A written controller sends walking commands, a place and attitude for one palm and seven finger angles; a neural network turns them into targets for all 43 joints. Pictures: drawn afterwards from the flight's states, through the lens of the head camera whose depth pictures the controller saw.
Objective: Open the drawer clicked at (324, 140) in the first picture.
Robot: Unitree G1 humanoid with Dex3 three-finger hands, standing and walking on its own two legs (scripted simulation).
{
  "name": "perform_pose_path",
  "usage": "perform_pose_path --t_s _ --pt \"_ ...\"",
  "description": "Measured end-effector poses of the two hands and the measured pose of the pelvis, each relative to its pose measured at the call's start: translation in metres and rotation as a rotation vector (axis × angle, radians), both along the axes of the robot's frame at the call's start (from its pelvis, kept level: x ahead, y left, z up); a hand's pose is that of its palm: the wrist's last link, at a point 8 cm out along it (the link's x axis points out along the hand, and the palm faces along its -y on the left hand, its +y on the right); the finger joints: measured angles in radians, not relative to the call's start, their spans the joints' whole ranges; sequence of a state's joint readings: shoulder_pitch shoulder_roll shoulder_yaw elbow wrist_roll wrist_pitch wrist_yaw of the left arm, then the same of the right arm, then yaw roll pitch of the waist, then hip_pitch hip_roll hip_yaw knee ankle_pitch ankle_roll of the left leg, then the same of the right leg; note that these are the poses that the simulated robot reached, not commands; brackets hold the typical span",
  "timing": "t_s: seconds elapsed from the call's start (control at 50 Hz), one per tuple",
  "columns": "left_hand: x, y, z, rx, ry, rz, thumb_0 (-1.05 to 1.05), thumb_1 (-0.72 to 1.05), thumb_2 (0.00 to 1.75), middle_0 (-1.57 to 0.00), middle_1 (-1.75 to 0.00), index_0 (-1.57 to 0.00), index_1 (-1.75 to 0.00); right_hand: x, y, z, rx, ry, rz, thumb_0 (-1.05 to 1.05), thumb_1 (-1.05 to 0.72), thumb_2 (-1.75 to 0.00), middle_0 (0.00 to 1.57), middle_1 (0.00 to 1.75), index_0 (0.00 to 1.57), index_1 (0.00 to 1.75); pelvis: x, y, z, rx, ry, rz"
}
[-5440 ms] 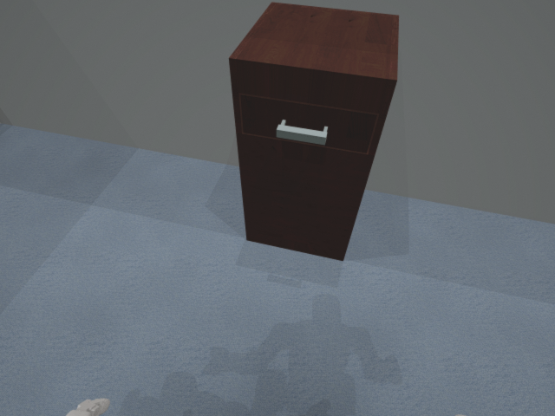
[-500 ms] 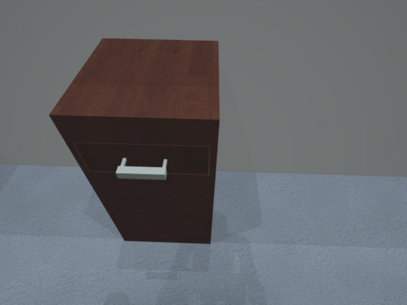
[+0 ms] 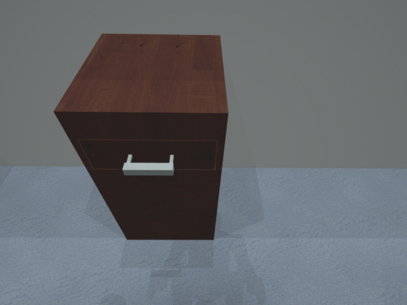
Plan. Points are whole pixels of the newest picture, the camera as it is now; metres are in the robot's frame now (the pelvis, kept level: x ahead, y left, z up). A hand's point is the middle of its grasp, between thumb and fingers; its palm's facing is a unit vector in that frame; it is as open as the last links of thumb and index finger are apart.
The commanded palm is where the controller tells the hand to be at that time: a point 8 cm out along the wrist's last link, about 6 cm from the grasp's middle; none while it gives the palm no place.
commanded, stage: look again from close up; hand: left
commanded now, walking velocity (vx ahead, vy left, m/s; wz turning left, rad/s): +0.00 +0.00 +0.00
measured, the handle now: (149, 163) +0.50 +0.19 -0.10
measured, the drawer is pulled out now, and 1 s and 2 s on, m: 0.00 0.00 0.00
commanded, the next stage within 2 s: raise the hand with hooked fingers in 0.10 s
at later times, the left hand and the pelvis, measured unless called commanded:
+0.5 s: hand (96, 272) +0.19 +0.22 -0.05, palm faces -0.02 -0.18 -0.98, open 8.0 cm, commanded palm +0.13 +0.24 -0.02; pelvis -0.03 -0.02 -0.03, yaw -1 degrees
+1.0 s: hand (96, 255) +0.21 +0.22 -0.02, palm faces -0.03 -0.11 -0.99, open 10.8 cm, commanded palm +0.18 +0.23 +0.05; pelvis -0.01 -0.03 -0.03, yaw +1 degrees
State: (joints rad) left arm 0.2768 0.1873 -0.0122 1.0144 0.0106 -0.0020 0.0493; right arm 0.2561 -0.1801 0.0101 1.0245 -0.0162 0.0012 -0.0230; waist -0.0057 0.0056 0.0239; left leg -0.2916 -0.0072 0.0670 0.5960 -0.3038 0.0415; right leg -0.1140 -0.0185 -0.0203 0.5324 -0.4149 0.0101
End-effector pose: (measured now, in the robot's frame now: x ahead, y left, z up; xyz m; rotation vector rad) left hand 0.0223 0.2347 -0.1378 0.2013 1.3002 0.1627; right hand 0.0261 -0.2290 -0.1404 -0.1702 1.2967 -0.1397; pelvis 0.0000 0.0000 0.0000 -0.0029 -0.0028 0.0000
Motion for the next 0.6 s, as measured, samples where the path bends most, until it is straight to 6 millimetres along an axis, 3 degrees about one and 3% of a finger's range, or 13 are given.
perform_pose_path --t_s 0.22,0.26,0.38,0.44,0.5,0.6 --pt "-0.02 0.004 0.004 0.0 0.073 -0.004 0.0 0.9 0.9 -0.2 -0.3 -0.2 -0.3 -0.021 0.006 0.002 0.017 0.067 -0.002 0.01 -0.92 -0.9 0.2 0.3 0.2 0.29 -0.002 0.004 0.005 0.005 0.02 -0.003" --pt "0.003 0.006 0.021 0.066 -0.037 -0.121 0.01 0.9 0.9 -0.2 -0.3 -0.2 -0.3 -0.015 0.003 0.008 -0.003 -0.011 0.004 0.01 -0.92 -0.9 0.2 0.3 0.2 0.29 -0.005 0.003 0.004 0.008 0.037 -0.009" --pt "0.113 0.006 0.119 0.563 -0.582 -0.496 0.01 0.84 0.87 -0.21 -0.33 -0.21 -0.33 0.044 -0.016 0.013 -0.047 -0.357 0.045 0.01 -0.91 -0.9 0.2 0.3 0.2 0.29 -0.021 -0.004 -0.009 0.036 0.107 0.02" --pt "0.144 0.004 0.147 0.873 -0.705 -0.692 0.01 0.79 0.85 -0.21 -0.37 -0.21 -0.36 0.083 -0.026 0.015 -0.05 -0.453 0.075 0.01 -0.91 -0.9 0.2 0.3 0.2 0.29 -0.028 -0.009 -0.019 0.031 0.159 -0.009" --pt "0.147 -0.006 0.147 1.032 -0.742 -0.829 0.01 0.74 0.83 -0.21 -0.4 -0.21 -0.4 0.119 -0.035 0.021 -0.04 -0.523 0.1 0.01 -0.9 -0.9 0.2 0.3 0.2 0.29 -0.033 -0.017 -0.029 0.037 0.199 -0.029" --pt "0.112 -0.02 0.128 1.041 -0.714 -0.916 0.0 0.63 0.78 -0.22 -0.47 -0.23 -0.47 0.165 -0.037 0.033 -0.056 -0.576 0.199 0.01 -0.9 -0.9 0.2 0.3 0.2 0.29 -0.035 -0.029 -0.04 0.036 0.219 -0.009"
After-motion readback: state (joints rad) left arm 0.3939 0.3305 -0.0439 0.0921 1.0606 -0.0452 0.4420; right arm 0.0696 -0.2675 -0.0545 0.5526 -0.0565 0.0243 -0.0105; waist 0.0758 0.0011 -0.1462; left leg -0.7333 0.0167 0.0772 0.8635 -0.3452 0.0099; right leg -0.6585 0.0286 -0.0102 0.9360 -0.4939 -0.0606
